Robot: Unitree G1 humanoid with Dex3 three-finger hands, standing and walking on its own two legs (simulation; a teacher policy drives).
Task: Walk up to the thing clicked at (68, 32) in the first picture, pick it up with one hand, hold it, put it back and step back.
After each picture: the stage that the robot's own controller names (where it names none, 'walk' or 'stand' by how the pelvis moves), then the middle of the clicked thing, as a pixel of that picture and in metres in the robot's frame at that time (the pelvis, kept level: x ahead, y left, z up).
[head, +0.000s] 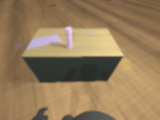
stand; (69, 38) +0.84 +0.25 -0.02
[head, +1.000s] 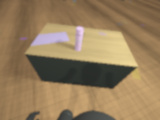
walk; (78, 39) +0.76 +0.10 +0.01
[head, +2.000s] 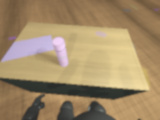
walk; (61, 54) +0.45 +0.20 +0.03
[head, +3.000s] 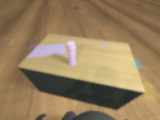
stand; (71, 54) +0.57 +0.20 +0.00
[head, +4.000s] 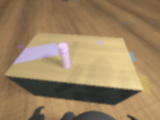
stand; (65, 57) +0.50 +0.22 +0.00
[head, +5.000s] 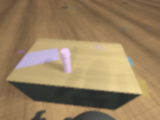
stand; (66, 61) +0.49 +0.21 -0.02
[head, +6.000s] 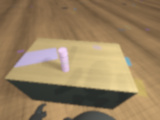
stand; (64, 60) +0.51 +0.21 -0.02
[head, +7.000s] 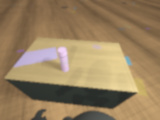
stand; (63, 60) +0.50 +0.23 -0.02
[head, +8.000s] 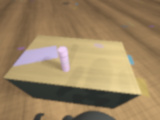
stand; (64, 60) +0.48 +0.22 -0.02
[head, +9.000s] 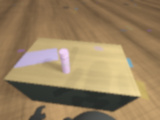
stand; (65, 62) +0.48 +0.21 -0.02
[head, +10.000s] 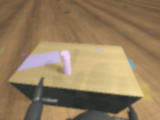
rise first; (66, 63) +0.48 +0.22 -0.02
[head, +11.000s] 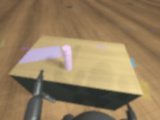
go down; (67, 59) +0.51 +0.21 -0.01
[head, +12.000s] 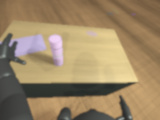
go down; (57, 52) +0.48 +0.20 +0.04
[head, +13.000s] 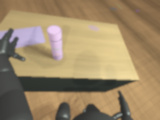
close in; (56, 45) +0.50 +0.20 +0.06
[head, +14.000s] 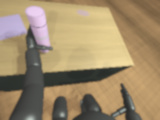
close; (41, 34) +0.53 +0.21 +0.10
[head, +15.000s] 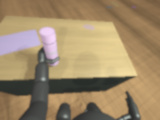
lift; (51, 49) +0.45 +0.21 +0.09
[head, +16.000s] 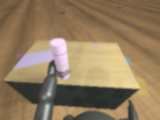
lift; (61, 61) +0.32 +0.16 +0.19
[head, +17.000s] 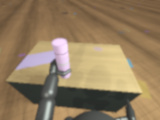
hold; (62, 61) +0.33 +0.16 +0.18
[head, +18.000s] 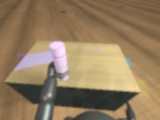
hold; (60, 63) +0.33 +0.18 +0.17
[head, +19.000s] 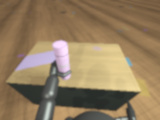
crouch; (63, 62) +0.33 +0.16 +0.17
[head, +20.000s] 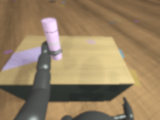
crouch; (53, 42) +0.47 +0.21 +0.19
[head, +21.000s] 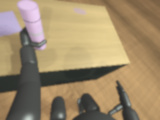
lower; (35, 30) +0.55 +0.23 +0.10
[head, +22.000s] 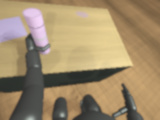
lower; (39, 35) +0.53 +0.22 +0.09
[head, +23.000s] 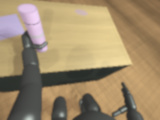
lower; (36, 33) +0.54 +0.23 +0.10
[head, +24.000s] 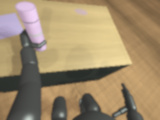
lower; (35, 31) +0.54 +0.23 +0.10
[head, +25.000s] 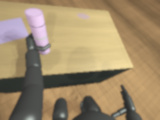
loosen; (40, 35) +0.53 +0.23 +0.09
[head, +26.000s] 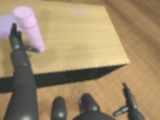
withdraw; (33, 34) +0.53 +0.24 +0.09
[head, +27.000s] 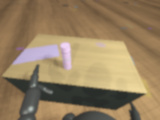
sink last; (66, 57) +0.49 +0.21 +0.03
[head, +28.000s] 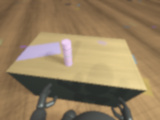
stand; (67, 54) +0.52 +0.21 +0.03
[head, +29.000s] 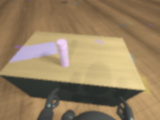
stand; (63, 54) +0.50 +0.22 +0.04
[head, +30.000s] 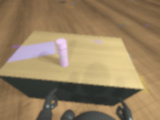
stand; (63, 54) +0.51 +0.22 +0.04
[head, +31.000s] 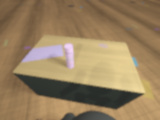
stand; (69, 57) +0.53 +0.20 -0.01
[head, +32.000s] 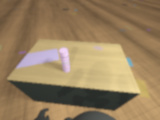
stand; (65, 61) +0.50 +0.22 -0.02
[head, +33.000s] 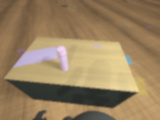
stand; (63, 59) +0.50 +0.24 -0.02
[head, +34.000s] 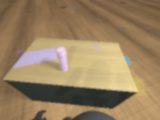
walk; (63, 60) +0.50 +0.24 -0.02
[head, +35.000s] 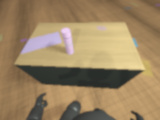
walk; (68, 42) +0.62 +0.21 +0.00
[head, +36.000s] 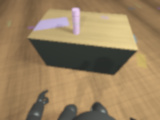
walk; (76, 22) +0.89 +0.19 +0.02
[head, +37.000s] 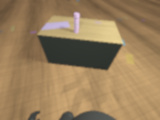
stand; (76, 23) +1.14 +0.22 +0.00
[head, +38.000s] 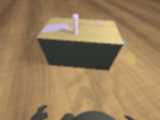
stand; (75, 25) +1.11 +0.23 -0.01
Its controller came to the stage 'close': yes
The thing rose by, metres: 0.20
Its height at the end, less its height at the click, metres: +0.00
